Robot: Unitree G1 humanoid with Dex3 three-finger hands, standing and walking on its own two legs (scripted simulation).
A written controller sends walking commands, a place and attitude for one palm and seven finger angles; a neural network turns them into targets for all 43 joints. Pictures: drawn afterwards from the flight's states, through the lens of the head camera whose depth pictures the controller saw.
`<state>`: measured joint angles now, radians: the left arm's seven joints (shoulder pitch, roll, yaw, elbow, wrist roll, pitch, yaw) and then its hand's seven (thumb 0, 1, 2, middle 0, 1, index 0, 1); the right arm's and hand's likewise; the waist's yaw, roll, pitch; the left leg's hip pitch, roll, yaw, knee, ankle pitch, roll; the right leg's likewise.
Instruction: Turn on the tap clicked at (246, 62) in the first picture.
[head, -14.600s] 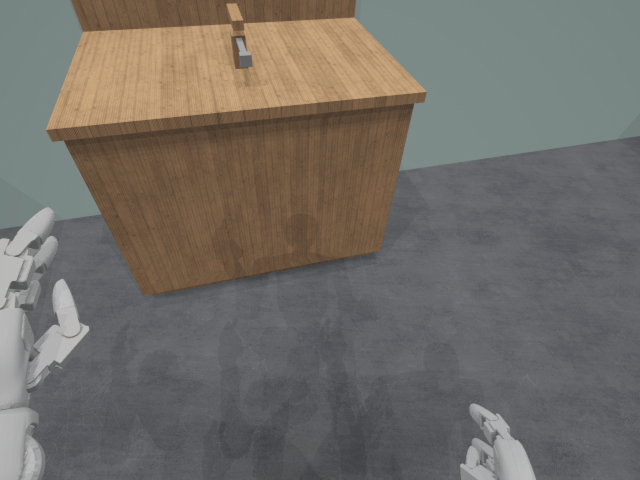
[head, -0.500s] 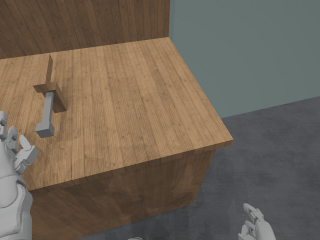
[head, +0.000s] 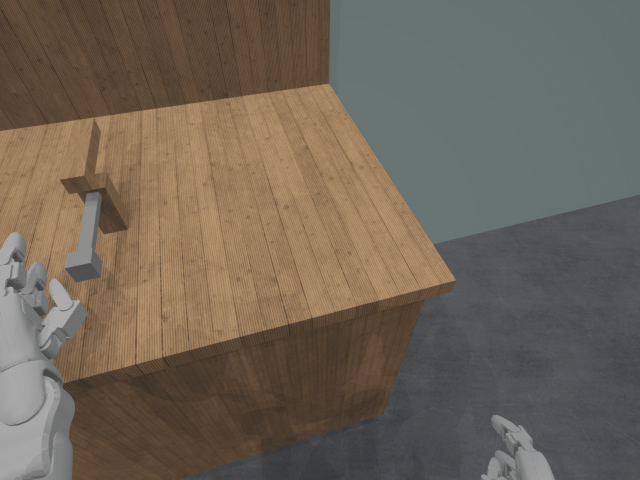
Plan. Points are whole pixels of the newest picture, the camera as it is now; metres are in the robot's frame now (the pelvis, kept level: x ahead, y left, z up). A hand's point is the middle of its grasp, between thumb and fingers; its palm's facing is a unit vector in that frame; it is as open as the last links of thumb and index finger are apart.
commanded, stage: push the lever round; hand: left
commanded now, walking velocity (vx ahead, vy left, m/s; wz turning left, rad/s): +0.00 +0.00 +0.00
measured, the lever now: (84, 265) +0.32 +0.32 +0.11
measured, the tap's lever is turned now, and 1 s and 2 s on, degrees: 0 21 50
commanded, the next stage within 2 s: none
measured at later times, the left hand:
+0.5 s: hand (107, 301) +0.28 +0.28 +0.10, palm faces +0.62 -0.79 -0.04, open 7.6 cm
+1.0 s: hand (148, 284) +0.31 +0.24 +0.10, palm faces +0.70 -0.71 -0.05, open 7.7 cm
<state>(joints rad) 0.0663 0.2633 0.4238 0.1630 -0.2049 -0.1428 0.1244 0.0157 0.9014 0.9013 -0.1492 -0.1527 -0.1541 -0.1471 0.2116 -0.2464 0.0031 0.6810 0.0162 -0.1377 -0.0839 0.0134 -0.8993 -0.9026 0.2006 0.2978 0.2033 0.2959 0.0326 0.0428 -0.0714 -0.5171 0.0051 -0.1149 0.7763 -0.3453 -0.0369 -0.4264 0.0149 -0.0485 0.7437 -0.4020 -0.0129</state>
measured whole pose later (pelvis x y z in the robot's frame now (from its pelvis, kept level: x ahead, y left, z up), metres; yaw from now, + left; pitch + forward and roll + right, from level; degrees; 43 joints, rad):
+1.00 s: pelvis -0.01 +0.00 +0.00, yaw +1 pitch +3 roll -1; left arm -0.08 0.08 0.18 0.14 -0.03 -0.01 0.58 0.00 0.92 0.93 -0.15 -0.15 -0.15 -0.15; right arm 0.15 -0.21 0.02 0.67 -0.03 0.00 -0.06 0.01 -0.90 -0.90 0.20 0.30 0.20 0.30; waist 0.02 0.04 -0.08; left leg -0.51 0.00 -0.12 0.78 -0.33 -0.04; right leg -0.41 0.01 -0.06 0.75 -0.39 -0.01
